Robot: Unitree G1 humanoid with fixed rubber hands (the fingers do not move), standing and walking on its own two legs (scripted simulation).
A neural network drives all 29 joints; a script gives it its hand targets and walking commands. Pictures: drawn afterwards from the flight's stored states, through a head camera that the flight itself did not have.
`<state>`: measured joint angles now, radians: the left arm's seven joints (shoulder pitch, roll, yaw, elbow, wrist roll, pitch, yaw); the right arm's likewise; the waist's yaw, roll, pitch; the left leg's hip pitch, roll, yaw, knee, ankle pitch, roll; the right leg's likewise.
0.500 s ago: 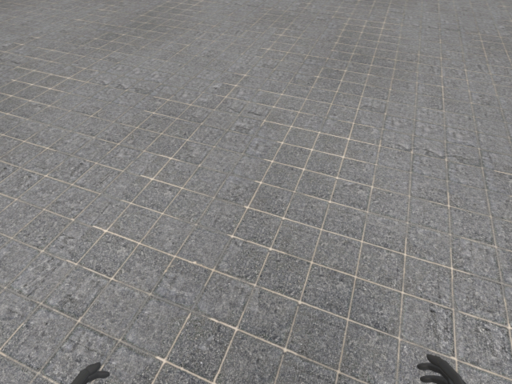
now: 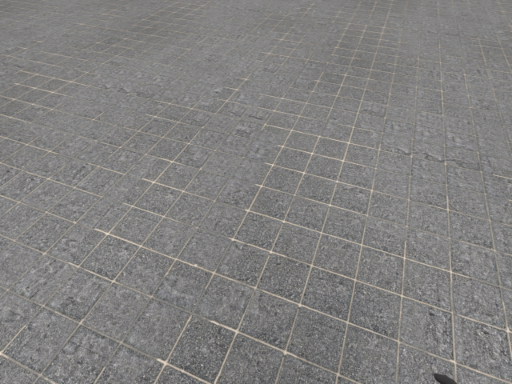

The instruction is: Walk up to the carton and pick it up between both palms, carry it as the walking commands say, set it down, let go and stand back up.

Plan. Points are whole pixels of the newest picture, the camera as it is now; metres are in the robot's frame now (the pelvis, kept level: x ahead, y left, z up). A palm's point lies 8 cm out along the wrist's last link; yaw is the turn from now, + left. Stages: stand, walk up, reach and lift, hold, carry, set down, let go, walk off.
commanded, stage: stand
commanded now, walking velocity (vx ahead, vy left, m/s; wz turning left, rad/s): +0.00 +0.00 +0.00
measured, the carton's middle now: out of the picture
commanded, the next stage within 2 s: walk up in 1.34 s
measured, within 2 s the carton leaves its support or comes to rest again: neither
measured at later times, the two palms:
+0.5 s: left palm out of the picture +0.10 +0.31 -0.10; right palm out of the picture +0.10 -0.31 -0.10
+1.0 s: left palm out of the picture +0.11 +0.31 -0.10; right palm out of the picture +0.11 -0.31 -0.10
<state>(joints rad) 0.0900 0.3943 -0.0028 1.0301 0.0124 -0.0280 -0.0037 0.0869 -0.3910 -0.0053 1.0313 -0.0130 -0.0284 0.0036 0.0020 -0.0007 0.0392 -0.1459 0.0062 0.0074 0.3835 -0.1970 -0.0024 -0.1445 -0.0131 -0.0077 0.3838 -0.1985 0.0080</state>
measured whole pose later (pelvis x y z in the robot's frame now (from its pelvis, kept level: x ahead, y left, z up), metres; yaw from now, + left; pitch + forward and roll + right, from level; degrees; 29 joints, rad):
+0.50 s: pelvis +0.00 +0.00 +0.00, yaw +0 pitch -2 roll +0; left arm 0.09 0.40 0.00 1.06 0.01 -0.02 0.00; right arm 0.08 -0.39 -0.01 1.06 -0.01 -0.02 0.00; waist 0.00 0.00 0.04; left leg -0.13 0.01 0.00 0.35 -0.18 0.00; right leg -0.13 -0.01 -0.01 0.35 -0.19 0.01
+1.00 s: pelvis +0.01 +0.00 +0.00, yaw +0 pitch -2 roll +0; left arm 0.08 0.40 0.00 1.06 0.01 -0.02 0.00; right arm 0.08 -0.40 -0.01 1.06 -0.01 -0.02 0.00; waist 0.00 0.00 0.04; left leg -0.11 0.01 0.00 0.34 -0.19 0.00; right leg -0.11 -0.02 -0.01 0.33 -0.19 0.01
